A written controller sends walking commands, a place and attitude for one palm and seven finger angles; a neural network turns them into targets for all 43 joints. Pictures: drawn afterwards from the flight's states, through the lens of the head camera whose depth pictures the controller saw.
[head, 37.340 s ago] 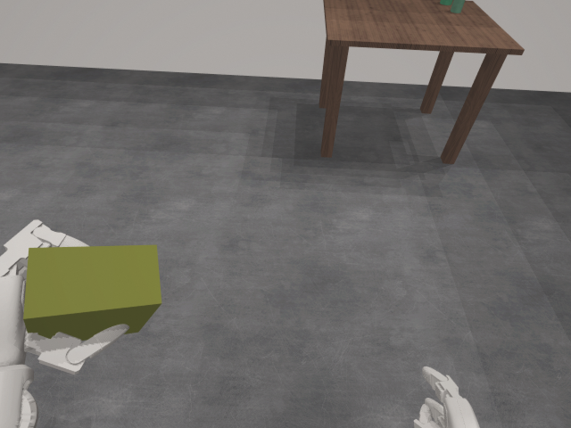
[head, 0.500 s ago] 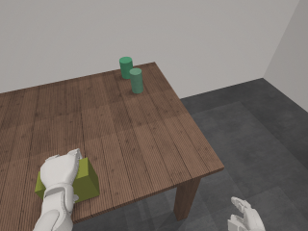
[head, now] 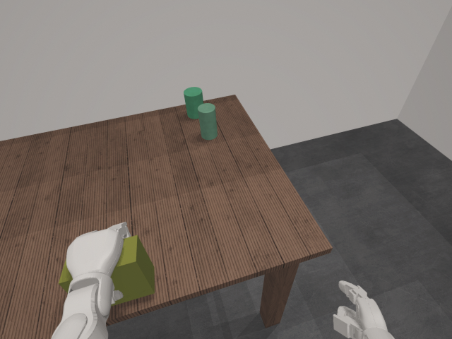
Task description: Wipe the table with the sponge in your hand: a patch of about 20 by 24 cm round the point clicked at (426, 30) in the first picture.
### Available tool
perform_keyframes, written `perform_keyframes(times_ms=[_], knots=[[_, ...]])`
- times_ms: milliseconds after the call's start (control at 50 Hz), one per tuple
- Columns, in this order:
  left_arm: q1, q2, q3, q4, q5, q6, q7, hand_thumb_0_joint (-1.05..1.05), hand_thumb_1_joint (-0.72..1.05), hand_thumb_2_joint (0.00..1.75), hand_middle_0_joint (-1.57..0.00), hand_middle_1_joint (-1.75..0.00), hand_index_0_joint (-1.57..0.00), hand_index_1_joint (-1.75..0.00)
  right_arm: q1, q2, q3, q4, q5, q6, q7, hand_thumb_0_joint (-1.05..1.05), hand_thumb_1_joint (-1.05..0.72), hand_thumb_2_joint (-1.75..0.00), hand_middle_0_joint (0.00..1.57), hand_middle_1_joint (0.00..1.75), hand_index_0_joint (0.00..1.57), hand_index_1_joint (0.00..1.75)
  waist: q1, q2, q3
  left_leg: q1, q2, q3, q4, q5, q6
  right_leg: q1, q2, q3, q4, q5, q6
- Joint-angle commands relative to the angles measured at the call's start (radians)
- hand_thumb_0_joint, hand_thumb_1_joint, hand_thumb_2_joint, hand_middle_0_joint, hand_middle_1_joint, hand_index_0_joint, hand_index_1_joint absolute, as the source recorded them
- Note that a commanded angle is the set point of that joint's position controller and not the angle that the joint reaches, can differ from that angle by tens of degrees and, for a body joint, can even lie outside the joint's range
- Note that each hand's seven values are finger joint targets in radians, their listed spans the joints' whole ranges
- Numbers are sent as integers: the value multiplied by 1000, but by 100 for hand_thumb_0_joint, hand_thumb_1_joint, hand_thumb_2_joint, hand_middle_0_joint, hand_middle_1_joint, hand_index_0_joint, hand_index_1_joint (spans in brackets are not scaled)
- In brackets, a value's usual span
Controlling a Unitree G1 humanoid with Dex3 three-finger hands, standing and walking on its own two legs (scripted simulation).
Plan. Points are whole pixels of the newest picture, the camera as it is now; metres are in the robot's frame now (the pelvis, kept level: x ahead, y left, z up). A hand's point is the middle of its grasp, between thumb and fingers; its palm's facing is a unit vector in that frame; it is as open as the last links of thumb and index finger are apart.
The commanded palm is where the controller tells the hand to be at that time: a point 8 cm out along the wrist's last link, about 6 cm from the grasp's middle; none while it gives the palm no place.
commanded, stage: lift the sponge slowly off the table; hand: left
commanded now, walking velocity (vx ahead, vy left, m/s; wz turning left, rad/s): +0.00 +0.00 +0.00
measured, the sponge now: (115, 279) +0.22 +0.26 -0.04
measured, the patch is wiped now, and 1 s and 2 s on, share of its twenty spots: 1.00 1.00 1.00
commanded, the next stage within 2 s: bring the sponge back beside the body in 1.36 s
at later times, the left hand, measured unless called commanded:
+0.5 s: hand (101, 261) +0.22 +0.26 +0.04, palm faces -0.04 -0.12 -0.99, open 10.4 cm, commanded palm +0.21 +0.26 +0.10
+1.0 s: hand (95, 246) +0.23 +0.26 +0.07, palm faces +0.01 -0.12 -0.99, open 10.4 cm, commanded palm +0.21 +0.26 +0.14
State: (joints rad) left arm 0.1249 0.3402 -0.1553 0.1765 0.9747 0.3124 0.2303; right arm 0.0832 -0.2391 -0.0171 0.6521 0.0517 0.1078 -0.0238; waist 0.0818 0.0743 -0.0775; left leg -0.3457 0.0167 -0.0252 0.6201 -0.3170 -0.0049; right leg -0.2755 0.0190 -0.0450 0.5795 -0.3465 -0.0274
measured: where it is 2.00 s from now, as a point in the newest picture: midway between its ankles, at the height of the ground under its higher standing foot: outside the picture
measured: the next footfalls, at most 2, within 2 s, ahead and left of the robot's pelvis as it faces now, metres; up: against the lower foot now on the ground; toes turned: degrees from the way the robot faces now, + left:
none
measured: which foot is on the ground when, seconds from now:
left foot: down 0.00-1.00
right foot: down 0.00-1.00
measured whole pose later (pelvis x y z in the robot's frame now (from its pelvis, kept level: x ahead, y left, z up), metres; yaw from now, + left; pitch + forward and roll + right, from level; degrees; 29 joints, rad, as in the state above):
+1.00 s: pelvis -0.01 -0.01 +0.01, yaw +0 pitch -3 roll +0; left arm 0.10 0.41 -0.13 0.00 0.93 0.35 0.09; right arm 0.03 -0.25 0.01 0.67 0.06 0.08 -0.04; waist 0.11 0.10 -0.03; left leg -0.18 0.02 -0.02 0.45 -0.23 -0.01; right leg -0.12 0.02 -0.04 0.42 -0.26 -0.03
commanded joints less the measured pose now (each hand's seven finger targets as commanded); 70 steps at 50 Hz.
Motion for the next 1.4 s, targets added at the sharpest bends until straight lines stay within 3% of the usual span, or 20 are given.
perform_keyframes(times_ms=[0,40,100,140,220,400,440,480,540,660,760,840,860,940,960,1000,1140,1160,1300,1380], knots=[[-201,197,132,-240,27,-8,54,0,10,130,-120,-160,-120,-160,-171,-111,-35,-160,0,-62,-4,0,-90,-90,20,30,20,30,7,-23,-192,154,-53,-3,-65,295,60,42,25,28,-91,367,-46],[-210,233,166,-239,24,4,49,0,10,130,-120,-160,-120,-160,-187,-117,-31,-155,1,-56,-6,0,-90,-90,20,30,20,30,13,-29,-176,153,-54,-9,-80,292,56,55,25,47,-105,375,-47],[-231,198,125,-239,15,10,31,0,10,130,-120,-160,-120,-160,-196,-113,-26,-158,5,-61,-9,0,-90,-90,20,30,20,30,6,-28,-150,150,-54,-1,-92,260,59,46,21,33,-118,326,-41],[-221,249,172,-238,7,13,20,0,10,130,-120,-160,-120,-160,-207,-119,-25,-153,6,-61,-13,0,-90,-90,20,30,20,30,15,-34,-150,163,-58,-6,-102,259,59,67,21,55,-139,328,-43],[-254,210,123,-251,10,-4,-7,0,10,130,-120,-160,-120,-160,-215,-113,-21,-151,5,-70,-15,0,-90,-90,20,30,20,30,6,-21,-132,176,-59,1,-107,247,62,51,16,44,-157,297,-38],[-209,234,159,-299,-1,-20,-21,0,10,130,-120,-160,-120,-160,-217,-113,-22,-160,3,-81,-16,0,-90,-90,20,30,20,30,21,-36,-132,191,-57,3,-131,272,61,90,17,50,-171,331,-39],[-252,289,205,-294,3,-9,-19,0,10,130,-120,-160,-120,-160,-231,-120,-19,-148,4,-77,-20,0,-90,-90,20,30,20,30,25,-31,-124,200,-57,-6,-147,254,57,95,20,70,-189,288,-43],[-258,244,159,-313,0,-7,-26,0,10,130,-120,-160,-120,-160,-239,-111,-15,-157,8,-84,-20,0,-90,-90,20,30,20,30,22,-11,-123,203,-58,0,-150,252,59,92,15,48,-189,278,-39],[-278,296,200,-320,-4,-3,-35,0,10,130,-120,-160,-120,-160,-248,-120,-14,-152,5,-85,-25,0,-90,-90,20,30,20,30,28,-14,-127,221,-59,-8,-162,254,59,108,19,68,-205,272,-42],[-289,236,137,-343,-18,-8,-67,0,10,130,-120,-160,-120,-160,-248,-113,-11,-158,9,-93,-26,0,-90,-90,20,30,20,30,15,1,-115,230,-54,-3,-175,252,62,107,18,47,-214,254,-39],[-289,249,146,-367,-13,-6,-79,0,10,130,-120,-160,-120,-160,-252,-114,-10,-161,6,-94,-22,0,-90,-90,20,30,20,30,21,-9,-120,242,-51,-3,-187,270,62,124,19,45,-219,271,-40],[-314,312,203,-372,-3,12,-78,0,10,130,-120,-160,-120,-160,-271,-120,-5,-149,5,-86,-22,0,-90,-90,20,30,20,30,33,0,-126,259,-53,-13,-200,292,54,152,20,70,-233,289,-48],[-303,265,161,-393,-8,13,-80,0,10,130,-120,-160,-120,-160,-267,-113,-5,-161,6,-88,-22,0,-90,-90,20,30,20,30,31,8,-140,256,-52,-3,-198,298,59,161,17,50,-223,299,-43],[-261,284,184,-409,-13,38,-89,0,10,130,-120,-160,-120,-160,-287,-119,-2,-158,7,-83,-13,0,-90,-90,20,30,20,30,39,1,-136,275,-51,-15,-205,332,53,177,20,69,-231,337,-49],[-261,238,138,-422,-20,43,-96,0,10,130,-120,-160,-120,-160,-281,-112,-1,-167,9,-83,-12,0,-90,-90,20,30,20,30,29,-4,-123,261,-46,-5,-207,321,56,171,17,46,-227,325,-43],[-290,239,126,-406,-17,55,-109,0,10,130,-120,-160,-120,-160,-289,-115,2,-159,10,-81,-11,0,-90,-90,20,30,20,30,25,-19,-96,264,-44,-8,-210,311,56,152,17,46,-238,307,-42],[-358,335,196,-430,-7,59,-133,0,10,130,-120,-160,-120,-160,-308,-121,12,-157,8,-79,-22,0,-90,-90,20,30,20,30,34,-6,-122,290,-48,-18,-226,313,56,184,17,74,-255,299,-49],[-366,285,151,-454,-10,54,-136,0,10,130,-120,-160,-120,-160,-303,-113,13,-163,8,-82,-22,0,-90,-90,20,30,20,30,26,19,-133,288,-47,-10,-224,320,58,190,14,48,-243,305,-45],[-270,276,160,-419,-20,87,-155,0,10,130,-120,-160,-120,-160,-306,-120,12,-159,8,-71,-9,0,-90,-90,20,30,20,30,33,-38,-100,277,-42,-8,-220,351,55,188,12,58,-247,363,-43],[-292,284,160,-465,-17,95,-169,0,10,130,-120,-160,-120,-160,-319,-118,18,-172,10,-68,-8,0,-90,-90,20,30,20,30,36,-33,-138,277,-45,-10,-221,351,55,206,6,60,-235,368,-41]])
